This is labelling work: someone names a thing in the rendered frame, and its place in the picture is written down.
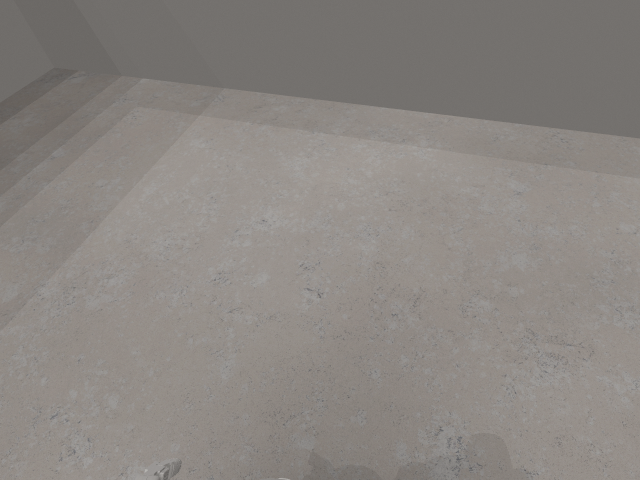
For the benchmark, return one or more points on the robot left hand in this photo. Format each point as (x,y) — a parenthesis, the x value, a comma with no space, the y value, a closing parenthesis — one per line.
(161,470)

